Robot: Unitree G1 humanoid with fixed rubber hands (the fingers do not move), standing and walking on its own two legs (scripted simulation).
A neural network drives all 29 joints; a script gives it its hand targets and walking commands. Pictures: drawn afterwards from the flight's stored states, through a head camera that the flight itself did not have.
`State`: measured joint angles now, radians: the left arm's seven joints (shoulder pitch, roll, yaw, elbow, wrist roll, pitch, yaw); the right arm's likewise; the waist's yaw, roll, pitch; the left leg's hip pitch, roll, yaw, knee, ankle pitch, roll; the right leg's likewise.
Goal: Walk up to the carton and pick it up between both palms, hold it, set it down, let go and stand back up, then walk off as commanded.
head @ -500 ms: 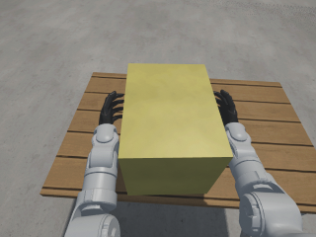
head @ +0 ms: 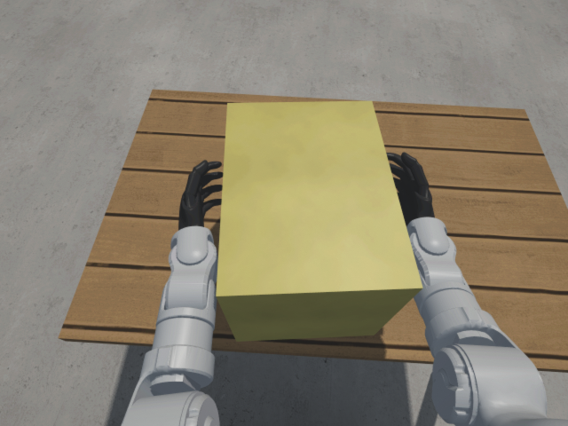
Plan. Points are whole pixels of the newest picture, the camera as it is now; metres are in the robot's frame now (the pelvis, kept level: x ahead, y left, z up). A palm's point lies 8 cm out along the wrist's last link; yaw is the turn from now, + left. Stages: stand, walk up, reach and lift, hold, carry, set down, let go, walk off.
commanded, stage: set down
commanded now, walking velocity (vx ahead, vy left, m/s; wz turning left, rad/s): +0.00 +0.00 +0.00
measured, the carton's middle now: (303, 223) +0.41 +0.01 -0.01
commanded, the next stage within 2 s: none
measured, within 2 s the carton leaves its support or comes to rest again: rests again in 0.28 s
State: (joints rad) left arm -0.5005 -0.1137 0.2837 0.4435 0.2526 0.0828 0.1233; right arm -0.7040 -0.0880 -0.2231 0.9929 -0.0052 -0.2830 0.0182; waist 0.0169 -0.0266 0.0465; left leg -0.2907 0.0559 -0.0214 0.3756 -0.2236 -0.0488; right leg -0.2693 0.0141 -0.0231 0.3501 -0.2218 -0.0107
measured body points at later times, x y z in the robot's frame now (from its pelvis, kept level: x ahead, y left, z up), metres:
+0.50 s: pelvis -0.01 +0.00 +0.00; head +0.09 +0.02 +0.44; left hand +0.38 +0.16 +0.03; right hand +0.42 -0.16 +0.03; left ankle -0.03 +0.15 -0.74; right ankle -0.04 -0.11 -0.74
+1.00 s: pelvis -0.01 +0.00 +0.00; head +0.08 +0.02 +0.44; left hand +0.38 +0.16 +0.03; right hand +0.41 -0.16 +0.03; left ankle -0.03 +0.15 -0.74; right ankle -0.04 -0.11 -0.74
